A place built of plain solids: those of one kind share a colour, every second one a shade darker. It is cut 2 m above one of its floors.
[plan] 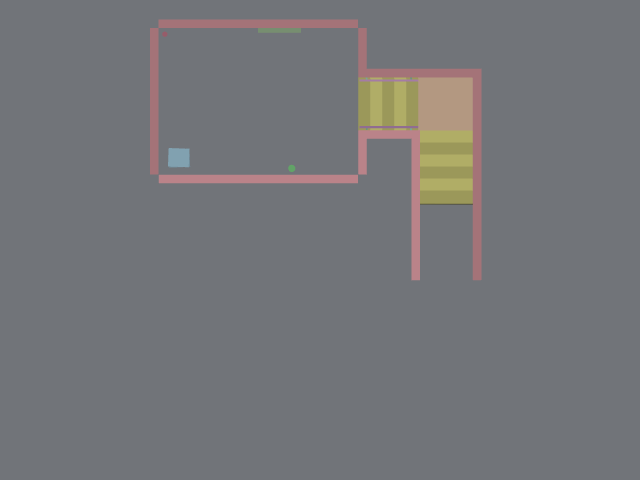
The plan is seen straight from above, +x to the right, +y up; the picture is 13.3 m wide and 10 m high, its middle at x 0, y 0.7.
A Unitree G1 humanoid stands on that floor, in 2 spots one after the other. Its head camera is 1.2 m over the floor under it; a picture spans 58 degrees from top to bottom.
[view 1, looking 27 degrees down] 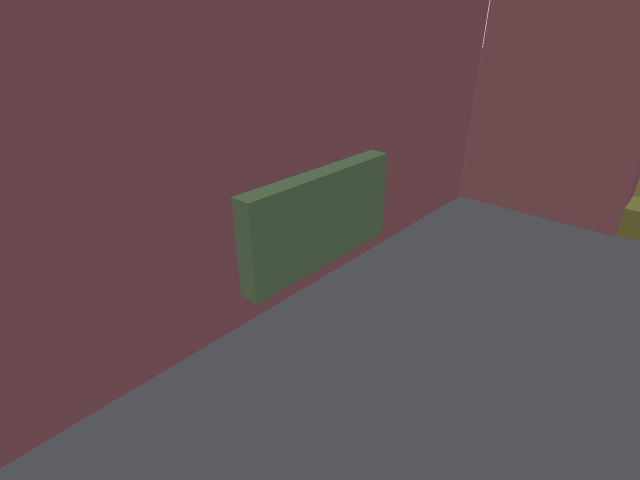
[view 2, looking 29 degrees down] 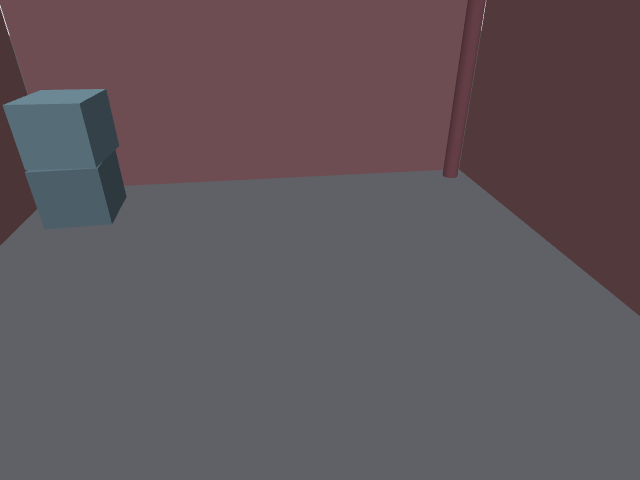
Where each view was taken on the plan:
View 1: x -2.21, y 3.84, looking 42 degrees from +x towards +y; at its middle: radiator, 1.98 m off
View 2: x -0.20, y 3.54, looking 172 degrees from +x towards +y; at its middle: ground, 2.48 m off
